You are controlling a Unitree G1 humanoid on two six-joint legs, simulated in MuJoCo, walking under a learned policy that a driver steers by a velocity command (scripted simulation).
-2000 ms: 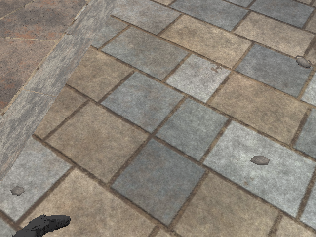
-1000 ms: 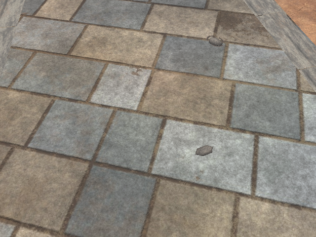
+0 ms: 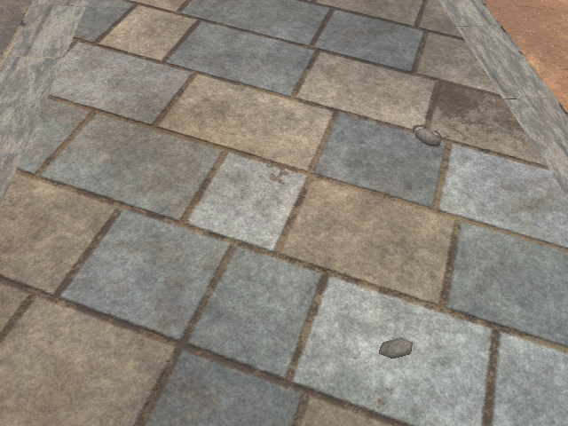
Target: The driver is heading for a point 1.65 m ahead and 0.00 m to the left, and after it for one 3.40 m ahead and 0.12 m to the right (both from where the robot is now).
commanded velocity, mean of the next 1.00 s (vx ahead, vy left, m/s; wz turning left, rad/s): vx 0.49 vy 0.00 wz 0.19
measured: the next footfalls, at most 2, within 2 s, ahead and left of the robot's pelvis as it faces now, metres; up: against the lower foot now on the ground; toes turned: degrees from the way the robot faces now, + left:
right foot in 0.36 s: +0.41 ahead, -0.09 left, +0.00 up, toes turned +16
left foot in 0.84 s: +0.59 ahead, +0.23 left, +0.00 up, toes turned +13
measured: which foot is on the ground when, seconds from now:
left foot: down 0.00-0.36, up 0.38-0.82, down 0.84-1.00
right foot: up 0.00-0.34, down 0.36-0.84, up 0.86-1.00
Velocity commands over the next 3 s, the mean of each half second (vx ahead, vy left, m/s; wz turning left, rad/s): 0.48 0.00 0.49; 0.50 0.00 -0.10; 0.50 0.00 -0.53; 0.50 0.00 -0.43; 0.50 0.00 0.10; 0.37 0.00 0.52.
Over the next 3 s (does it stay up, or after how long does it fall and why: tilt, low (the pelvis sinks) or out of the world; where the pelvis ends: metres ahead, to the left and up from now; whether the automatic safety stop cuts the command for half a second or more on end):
stays up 1.57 -0.07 -0.01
